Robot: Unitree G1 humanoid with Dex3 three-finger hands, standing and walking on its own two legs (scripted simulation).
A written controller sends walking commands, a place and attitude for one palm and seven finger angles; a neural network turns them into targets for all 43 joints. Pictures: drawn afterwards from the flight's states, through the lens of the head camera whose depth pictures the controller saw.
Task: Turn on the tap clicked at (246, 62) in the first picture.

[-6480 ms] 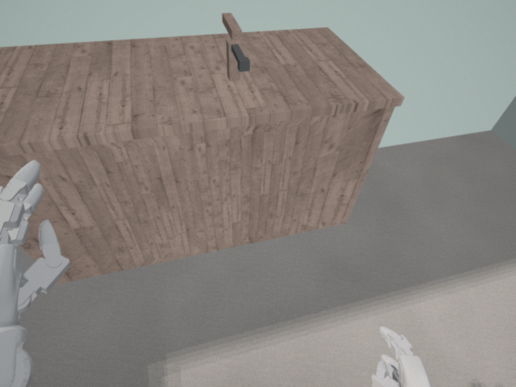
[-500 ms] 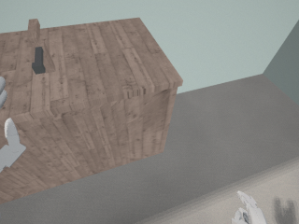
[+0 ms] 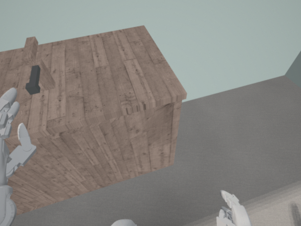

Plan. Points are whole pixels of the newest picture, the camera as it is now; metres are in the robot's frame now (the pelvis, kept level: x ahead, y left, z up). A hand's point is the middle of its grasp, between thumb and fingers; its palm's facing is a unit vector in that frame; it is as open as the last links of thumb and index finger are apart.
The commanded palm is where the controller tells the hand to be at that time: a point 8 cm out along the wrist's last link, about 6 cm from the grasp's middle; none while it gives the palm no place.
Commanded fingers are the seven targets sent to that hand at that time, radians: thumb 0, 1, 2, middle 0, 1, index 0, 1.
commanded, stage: take the last steps up to it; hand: left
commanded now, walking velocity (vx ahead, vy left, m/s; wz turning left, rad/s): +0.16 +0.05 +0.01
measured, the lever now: (33, 88) +0.46 +0.40 +0.10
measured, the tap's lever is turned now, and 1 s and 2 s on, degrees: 0 0 0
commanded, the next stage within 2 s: come to a stop and stand still in 0.06 s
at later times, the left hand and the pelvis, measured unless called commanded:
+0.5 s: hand (29, 139) +0.24 +0.25 +0.18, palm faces +0.41 -0.83 -0.38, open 7.4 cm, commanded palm +0.18 +0.29 +0.19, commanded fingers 0.00 0.90 0.90 -0.20 -0.30 -0.20 -0.30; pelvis +0.02 +0.01 +0.01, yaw +0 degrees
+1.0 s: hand (30, 162) +0.20 +0.24 +0.16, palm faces +0.34 -0.88 -0.32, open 7.4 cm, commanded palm +0.14 +0.27 +0.19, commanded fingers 0.00 0.90 0.90 -0.20 -0.30 -0.20 -0.30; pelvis -0.04 +0.00 +0.01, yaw -4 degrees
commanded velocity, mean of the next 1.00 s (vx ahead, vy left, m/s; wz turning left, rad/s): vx -0.01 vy -0.02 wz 0.00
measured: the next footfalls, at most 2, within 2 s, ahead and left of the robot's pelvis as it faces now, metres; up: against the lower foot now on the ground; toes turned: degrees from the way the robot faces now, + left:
left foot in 0.26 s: +0.09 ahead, +0.12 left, +0.00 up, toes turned -5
right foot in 1.56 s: +0.00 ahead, -0.05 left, +0.00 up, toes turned -1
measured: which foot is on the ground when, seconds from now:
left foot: up 0.00-0.24, down 0.26-1.00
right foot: down 0.00-1.00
